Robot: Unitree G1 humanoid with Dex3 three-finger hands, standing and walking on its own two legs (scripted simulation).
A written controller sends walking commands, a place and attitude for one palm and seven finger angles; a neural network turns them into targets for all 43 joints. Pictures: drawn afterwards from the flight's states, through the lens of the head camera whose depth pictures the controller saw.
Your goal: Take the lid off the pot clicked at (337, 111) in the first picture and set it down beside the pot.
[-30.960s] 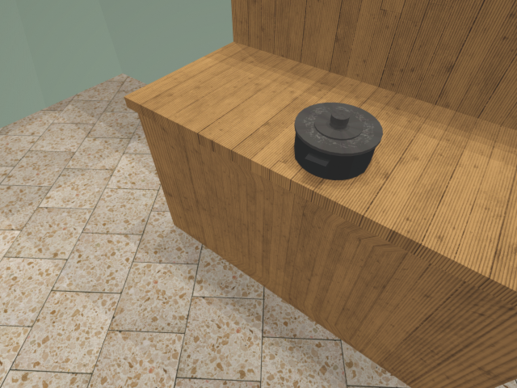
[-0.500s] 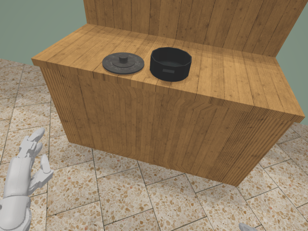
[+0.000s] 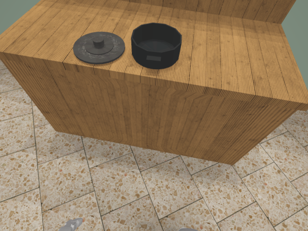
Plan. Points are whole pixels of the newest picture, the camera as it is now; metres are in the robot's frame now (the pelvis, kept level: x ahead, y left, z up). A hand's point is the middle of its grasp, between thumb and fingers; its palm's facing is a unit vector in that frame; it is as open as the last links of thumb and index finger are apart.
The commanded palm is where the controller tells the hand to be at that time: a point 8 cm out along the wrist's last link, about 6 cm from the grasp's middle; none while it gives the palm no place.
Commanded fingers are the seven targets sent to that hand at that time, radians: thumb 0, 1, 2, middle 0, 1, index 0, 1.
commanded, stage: stop stepping back and stand still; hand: left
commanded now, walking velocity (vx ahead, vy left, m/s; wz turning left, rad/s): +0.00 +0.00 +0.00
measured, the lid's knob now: (98, 41) +0.79 +0.22 +0.00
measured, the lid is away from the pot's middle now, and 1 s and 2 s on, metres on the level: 0.24 0.24 0.24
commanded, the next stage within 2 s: let the arm hang, fingers relaxed in 0.54 s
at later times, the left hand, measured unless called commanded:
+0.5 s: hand out of the picture +0.12 +0.17 -0.16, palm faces +0.01 -0.97 -0.23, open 7.4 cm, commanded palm none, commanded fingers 0.00 0.90 0.90 -0.20 -0.30 -0.20 -0.30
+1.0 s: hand out of the picture +0.08 +0.16 -0.16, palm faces +0.04 -0.98 -0.20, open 7.3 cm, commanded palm none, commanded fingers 0.00 0.90 0.90 -0.20 -0.30 -0.20 -0.30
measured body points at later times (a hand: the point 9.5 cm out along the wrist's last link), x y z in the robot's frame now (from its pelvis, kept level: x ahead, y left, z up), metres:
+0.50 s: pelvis +0.06 -0.02 +0.01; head +0.12 -0.02 +0.46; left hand +0.12 +0.22 -0.15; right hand +0.08 -0.25 -0.15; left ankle -0.04 +0.09 -0.71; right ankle +0.02 -0.13 -0.72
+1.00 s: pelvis +0.03 -0.02 +0.01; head +0.04 -0.01 +0.46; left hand +0.07 +0.21 -0.14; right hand +0.01 -0.24 -0.14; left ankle -0.04 +0.09 -0.72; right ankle +0.02 -0.13 -0.72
